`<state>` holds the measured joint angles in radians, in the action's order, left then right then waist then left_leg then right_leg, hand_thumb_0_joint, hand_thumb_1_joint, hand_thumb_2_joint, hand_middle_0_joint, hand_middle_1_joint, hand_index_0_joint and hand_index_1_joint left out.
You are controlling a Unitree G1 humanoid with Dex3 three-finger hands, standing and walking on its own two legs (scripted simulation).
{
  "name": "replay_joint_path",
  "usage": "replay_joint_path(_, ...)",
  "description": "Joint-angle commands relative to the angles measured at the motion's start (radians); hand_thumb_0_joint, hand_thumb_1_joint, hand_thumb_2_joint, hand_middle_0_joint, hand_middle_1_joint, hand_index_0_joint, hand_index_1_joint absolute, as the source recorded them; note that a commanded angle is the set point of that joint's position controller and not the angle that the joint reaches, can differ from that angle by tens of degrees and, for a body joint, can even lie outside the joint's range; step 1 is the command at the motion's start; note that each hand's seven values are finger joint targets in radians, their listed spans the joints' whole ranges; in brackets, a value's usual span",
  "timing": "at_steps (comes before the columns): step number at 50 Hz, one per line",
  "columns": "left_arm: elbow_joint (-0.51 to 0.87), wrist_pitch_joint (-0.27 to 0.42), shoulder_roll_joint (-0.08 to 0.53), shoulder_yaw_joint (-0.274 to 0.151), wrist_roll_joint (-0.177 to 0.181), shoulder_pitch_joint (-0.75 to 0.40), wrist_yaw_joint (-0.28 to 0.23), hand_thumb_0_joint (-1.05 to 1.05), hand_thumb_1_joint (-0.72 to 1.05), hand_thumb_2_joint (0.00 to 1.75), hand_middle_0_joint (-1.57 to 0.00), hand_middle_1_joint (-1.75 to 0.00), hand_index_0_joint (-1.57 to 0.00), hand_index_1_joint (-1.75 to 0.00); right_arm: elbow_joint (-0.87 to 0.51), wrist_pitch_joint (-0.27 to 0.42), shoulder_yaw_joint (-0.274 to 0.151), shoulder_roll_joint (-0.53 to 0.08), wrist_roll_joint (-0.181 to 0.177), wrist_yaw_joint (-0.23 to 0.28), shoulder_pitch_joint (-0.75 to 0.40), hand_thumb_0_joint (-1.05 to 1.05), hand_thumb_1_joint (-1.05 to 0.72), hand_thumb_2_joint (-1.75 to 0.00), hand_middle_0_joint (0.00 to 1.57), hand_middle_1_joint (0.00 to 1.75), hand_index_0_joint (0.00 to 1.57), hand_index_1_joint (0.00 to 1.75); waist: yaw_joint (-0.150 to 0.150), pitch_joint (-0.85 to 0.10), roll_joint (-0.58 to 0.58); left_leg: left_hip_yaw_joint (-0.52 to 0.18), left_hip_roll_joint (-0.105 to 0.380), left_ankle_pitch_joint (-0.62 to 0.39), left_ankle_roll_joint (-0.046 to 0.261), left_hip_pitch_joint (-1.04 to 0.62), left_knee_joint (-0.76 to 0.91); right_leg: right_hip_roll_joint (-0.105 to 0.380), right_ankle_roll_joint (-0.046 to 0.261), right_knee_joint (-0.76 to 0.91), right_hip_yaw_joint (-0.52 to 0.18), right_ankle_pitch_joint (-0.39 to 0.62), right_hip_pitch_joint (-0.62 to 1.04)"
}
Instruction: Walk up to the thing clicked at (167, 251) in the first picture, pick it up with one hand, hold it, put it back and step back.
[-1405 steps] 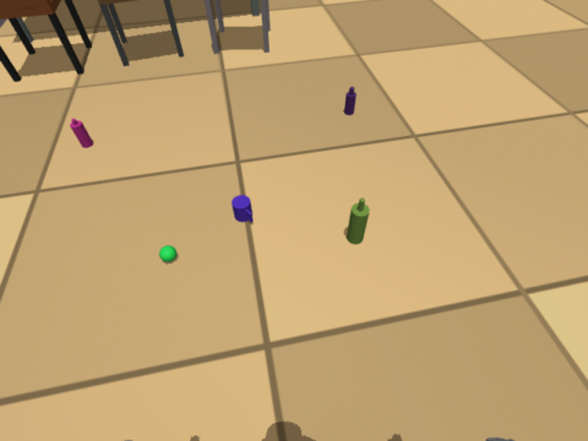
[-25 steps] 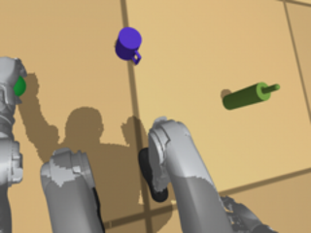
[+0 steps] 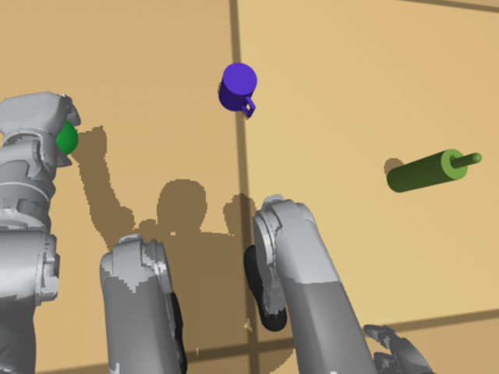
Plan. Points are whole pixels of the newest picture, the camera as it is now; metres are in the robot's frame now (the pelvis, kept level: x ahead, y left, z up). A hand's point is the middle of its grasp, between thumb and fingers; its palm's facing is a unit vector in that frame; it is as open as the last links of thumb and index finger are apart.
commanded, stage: lift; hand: left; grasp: from above
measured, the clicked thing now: (55, 137) +0.51 +0.23 -0.17
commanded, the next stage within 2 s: hold in 1.42 s
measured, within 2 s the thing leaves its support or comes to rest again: neither
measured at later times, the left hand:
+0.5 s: hand out of the picture +0.41 +0.26 +0.01, palm faces -0.46 -0.09 -0.88, open 8.7 cm
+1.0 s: hand out of the picture +0.37 +0.24 +0.20, palm faces -0.48 -0.11 -0.87, open 8.7 cm
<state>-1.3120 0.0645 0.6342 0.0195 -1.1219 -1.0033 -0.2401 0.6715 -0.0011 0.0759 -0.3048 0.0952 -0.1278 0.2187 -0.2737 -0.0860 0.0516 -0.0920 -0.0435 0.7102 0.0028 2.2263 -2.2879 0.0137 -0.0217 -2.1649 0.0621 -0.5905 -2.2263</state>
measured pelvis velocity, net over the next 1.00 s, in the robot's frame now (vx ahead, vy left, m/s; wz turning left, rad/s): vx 0.04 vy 0.01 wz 0.05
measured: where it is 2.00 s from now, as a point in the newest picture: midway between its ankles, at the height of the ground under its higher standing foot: (221, 325)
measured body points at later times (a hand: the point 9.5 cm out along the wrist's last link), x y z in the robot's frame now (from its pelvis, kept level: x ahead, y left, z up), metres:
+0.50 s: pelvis +0.00 +0.01 +0.12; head +0.17 +0.04 +0.54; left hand +0.43 +0.26 +0.06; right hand +0.11 -0.26 +0.00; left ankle +0.07 +0.12 -0.34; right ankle +0.12 -0.13 -0.34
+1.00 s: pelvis +0.04 +0.01 +0.29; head +0.12 +0.01 +0.73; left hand +0.39 +0.24 +0.25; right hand +0.12 -0.26 +0.16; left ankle +0.07 +0.12 -0.34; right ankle +0.12 -0.12 -0.34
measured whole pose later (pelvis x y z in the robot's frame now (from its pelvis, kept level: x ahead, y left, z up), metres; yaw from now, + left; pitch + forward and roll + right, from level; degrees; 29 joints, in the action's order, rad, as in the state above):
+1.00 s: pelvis +0.04 +0.01 +0.29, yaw +3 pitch +19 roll -2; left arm -0.87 -0.02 0.42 0.19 -0.96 -0.41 -0.12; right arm 0.73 -0.01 -0.01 -0.24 -0.05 0.07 0.26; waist -0.10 -0.17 0.04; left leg -0.02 0.00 0.54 0.02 1.06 -1.27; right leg -0.01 -0.02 -1.21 -0.01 -0.45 -1.09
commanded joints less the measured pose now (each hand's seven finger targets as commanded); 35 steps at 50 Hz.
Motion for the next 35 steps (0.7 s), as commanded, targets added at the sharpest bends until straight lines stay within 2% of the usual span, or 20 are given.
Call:
replay_joint_path(1, 0.278, -0.001, 0.244, -0.036, 0.012, -0.338, 0.0, 0.0, 0.78, 0.73, -1.03, -0.8, -1.09, -0.74, -0.024, -0.026, -0.11, -0.233, -0.022, 0.029, 0.235, 0.0, -0.91, -0.91, 0.2, 0.3, 0.2, 0.3, 0.019, -0.843, 0.243, 0.104, -0.014, -0.284, 0.024, -0.487, 0.293, -0.031, 0.074, 0.246, 0.033, 0.231, 0.6)
replay_joint_path(4, 0.321, 0.0, 0.221, -0.036, 0.038, -0.308, 0.021, 0.0, 0.74, 0.69, -1.02, -0.75, -1.07, -0.7, -0.043, -0.04, -0.125, -0.237, -0.035, 0.043, 0.221, 0.0, -0.91, -0.91, 0.2, 0.3, 0.2, 0.3, 0.027, -0.766, 0.217, 0.093, -0.016, -0.225, 0.022, -0.51, 0.347, -0.029, 0.084, 0.29, 0.04, 0.148, 0.537)
replay_joint_path(8, 0.411, 0.003, 0.211, -0.031, 0.04, -0.255, 0.04, 0.0, 0.7, 0.65, -0.99, -0.72, -1.05, -0.67, -0.061, -0.053, -0.139, -0.236, -0.055, 0.062, 0.203, 0.0, -0.91, -0.91, 0.2, 0.3, 0.2, 0.3, 0.057, -0.776, 0.222, 0.071, -0.017, -0.197, 0.018, -0.587, 0.414, -0.023, 0.087, 0.329, 0.039, 0.116, 0.531)
replay_joint_path(10, 0.475, 0.0, 0.175, -0.009, 0.06, -0.23, 0.051, 0.0, 0.7, 0.68, -1.0, -0.73, -1.05, -0.68, -0.077, -0.057, -0.143, -0.218, -0.063, 0.068, 0.192, 0.0, -0.91, -0.91, 0.2, 0.3, 0.2, 0.3, 0.064, -0.805, 0.206, 0.075, -0.013, -0.177, 0.022, -0.619, 0.453, -0.026, 0.08, 0.363, 0.031, 0.105, 0.579)
replay_joint_path(12, 0.497, -0.009, 0.182, -0.022, 0.073, -0.179, 0.055, 0.0, 0.71, 0.68, -1.0, -0.74, -1.05, -0.69, -0.077, -0.058, -0.151, -0.221, -0.074, 0.08, 0.186, 0.0, -0.91, -0.91, 0.2, 0.3, 0.2, 0.3, 0.081, -0.814, 0.199, 0.06, -0.014, -0.167, 0.022, -0.66, 0.493, -0.021, 0.075, 0.385, 0.029, 0.105, 0.594)
replay_joint_path(13, 0.521, -0.013, 0.139, 0.002, 0.086, -0.165, 0.061, 0.0, 0.7, 0.69, -1.0, -0.73, -1.04, -0.69, -0.081, -0.058, -0.151, -0.212, -0.077, 0.084, 0.18, 0.0, -0.91, -0.91, 0.2, 0.3, 0.2, 0.3, 0.076, -0.805, 0.208, 0.057, -0.01, -0.165, 0.021, -0.678, 0.52, -0.021, 0.072, 0.398, 0.028, 0.111, 0.602)
replay_joint_path(18, 0.611, -0.034, 0.133, 0.012, 0.105, -0.118, 0.071, 0.0, 0.65, 0.68, -0.96, -0.71, -1.01, -0.67, -0.082, -0.061, -0.16, -0.201, -0.097, 0.114, 0.151, 0.0, -0.91, -0.9, 0.2, 0.3, 0.2, 0.3, 0.088, -0.767, 0.215, 0.006, 0.003, -0.112, 0.017, -0.815, 0.653, -0.023, 0.062, 0.465, 0.028, 0.099, 0.648)
replay_joint_path(19, 0.591, -0.041, 0.096, 0.033, 0.113, -0.084, 0.076, 0.0, 0.65, 0.67, -0.95, -0.74, -1.0, -0.69, -0.081, -0.06, -0.155, -0.185, -0.101, 0.118, 0.146, 0.0, -0.91, -0.9, 0.2, 0.3, 0.2, 0.3, 0.083, -0.764, 0.186, 0.011, 0.009, -0.12, 0.019, -0.833, 0.674, -0.027, 0.058, 0.481, 0.03, 0.11, 0.679)
replay_joint_path(20, 0.654, -0.04, 0.118, 0.021, 0.118, -0.104, 0.075, 0.0, 0.65, 0.67, -0.95, -0.75, -1.0, -0.69, -0.08, -0.059, -0.158, -0.184, -0.105, 0.123, 0.143, 0.0, -0.91, -0.9, 0.2, 0.3, 0.2, 0.3, 0.096, -0.792, 0.186, 0.017, 0.008, -0.135, 0.021, -0.855, 0.685, -0.024, 0.055, 0.501, 0.023, 0.126, 0.716)
replay_joint_path(21, 0.596, -0.049, 0.09, 0.031, 0.118, -0.032, 0.077, 0.0, 0.65, 0.69, -0.95, -0.75, -1.0, -0.7, -0.075, -0.058, -0.155, -0.177, -0.107, 0.128, 0.136, 0.0, -0.91, -0.9, 0.2, 0.3, 0.2, 0.3, 0.093, -0.745, 0.158, 0.013, 0.01, -0.142, 0.02, -0.865, 0.707, -0.025, 0.054, 0.521, 0.025, 0.129, 0.722)
replay_joint_path(22, 0.674, -0.047, 0.092, 0.036, 0.133, -0.067, 0.077, 0.0, 0.65, 0.7, -0.95, -0.75, -1.0, -0.71, -0.079, -0.055, -0.155, -0.17, -0.11, 0.133, 0.129, 0.0, -0.91, -0.9, 0.2, 0.3, 0.2, 0.3, 0.097, -0.767, 0.177, 0.025, 0.008, -0.154, 0.021, -0.889, 0.721, -0.027, 0.054, 0.543, 0.019, 0.137, 0.763)
replay_joint_path(23, 0.624, -0.055, 0.069, 0.047, 0.13, -0.016, 0.078, 0.0, 0.65, 0.73, -0.96, -0.76, -1.0, -0.72, -0.072, -0.053, -0.152, -0.162, -0.112, 0.138, 0.126, 0.0, -0.91, -0.9, 0.2, 0.3, 0.2, 0.3, 0.098, -0.743, 0.149, 0.028, 0.009, -0.172, 0.02, -0.909, 0.737, -0.028, 0.053, 0.565, 0.019, 0.147, 0.781)
replay_joint_path(26, 0.665, -0.065, 0.097, 0.027, 0.128, 0.01, 0.071, 0.0, 0.66, 0.74, -0.98, -0.76, -1.02, -0.72, -0.066, -0.049, -0.155, -0.149, -0.12, 0.153, 0.111, 0.0, -0.91, -0.9, 0.2, 0.3, 0.2, 0.3, 0.115, -0.716, 0.136, 0.04, 0.007, -0.184, 0.019, -0.96, 0.798, -0.029, 0.053, 0.638, 0.007, 0.146, 0.859)
replay_joint_path(29, 0.669, -0.075, 0.055, 0.052, 0.128, 0.051, 0.069, 0.0, 0.66, 0.76, -1.0, -0.75, -1.03, -0.72, -0.06, -0.044, -0.15, -0.125, -0.127, 0.164, 0.094, 0.0, -0.91, -0.9, 0.2, 0.3, 0.2, 0.3, 0.116, -0.664, 0.116, 0.052, 0.009, -0.2, 0.019, -1.02, 0.86, -0.034, 0.052, 0.72, -0.003, 0.15, 0.932)
replay_joint_path(30, 0.666, -0.081, 0.098, 0.024, 0.127, 0.064, 0.066, 0.0, 0.68, 0.77, -1.01, -0.76, -1.04, -0.73, -0.056, -0.042, -0.15, -0.128, -0.128, 0.167, 0.089, 0.0, -0.91, -0.9, 0.2, 0.3, 0.2, 0.3, 0.134, -0.673, 0.112, 0.046, 0.01, -0.201, 0.018, -1.055, 0.889, -0.033, 0.051, 0.741, -0.006, 0.15, 0.968)
replay_joint_path(31, 0.618, -0.09, 0.055, 0.044, 0.127, 0.109, 0.069, 0.0, 0.68, 0.77, -1.02, -0.75, -1.04, -0.72, -0.052, -0.041, -0.146, -0.12, -0.129, 0.17, 0.084, 0.0, -0.91, -0.9, 0.2, 0.3, 0.2, 0.3, 0.125, -0.609, 0.104, 0.042, 0.013, -0.189, 0.016, -1.06, 0.921, -0.034, 0.049, 0.765, -0.006, 0.14, 0.966)
replay_joint_path(32, 0.699, -0.086, 0.064, 0.044, 0.137, 0.06, 0.068, 0.0, 0.67, 0.77, -1.02, -0.73, -1.04, -0.71, -0.06, -0.038, -0.15, -0.115, -0.133, 0.173, 0.077, 0.0, -0.91, -0.9, 0.2, 0.3, 0.2, 0.3, 0.131, -0.638, 0.12, 0.047, 0.014, -0.182, 0.016, -1.102, 0.947, -0.038, 0.05, 0.796, -0.013, 0.135, 1.009)
replay_joint_path(33, 0.657, -0.093, 0.084, 0.034, 0.126, 0.109, 0.068, 0.0, 0.67, 0.79, -1.02, -0.75, -1.04, -0.73, -0.056, -0.037, -0.146, -0.111, -0.135, 0.177, 0.071, 0.0, -0.91, -0.9, 0.2, 0.3, 0.2, 0.3, 0.142, -0.619, 0.104, 0.046, 0.012, -0.174, 0.016, -1.125, 0.973, -0.041, 0.05, 0.822, -0.016, 0.125, 1.048)
replay_joint_path(34, 0.636, -0.1, 0.07, 0.031, 0.131, 0.156, 0.068, 0.0, 0.68, 0.8, -1.03, -0.76, -1.05, -0.74, -0.051, -0.035, -0.146, -0.107, -0.136, 0.179, 0.069, 0.0, -0.91, -0.9, 0.2, 0.3, 0.2, 0.3, 0.146, -0.585, 0.081, 0.048, 0.012, -0.173, 0.018, -1.124, 0.992, -0.04, 0.048, 0.853, -0.023, 0.121, 1.07)
replay_joint_path(35, 0.628, -0.101, 0.032, 0.058, 0.135, 0.18, 0.072, 0.0, 0.67, 0.79, -1.03, -0.74, -1.04, -0.73, -0.052, -0.031, -0.142, -0.095, -0.138, 0.181, 0.064, 0.0, -0.91, -0.91, 0.2, 0.3, 0.2, 0.3, 0.139, -0.562, 0.059, 0.056, 0.009, -0.18, 0.019, -1.132, 1.009, -0.045, 0.048, 0.883, -0.026, 0.123, 1.106)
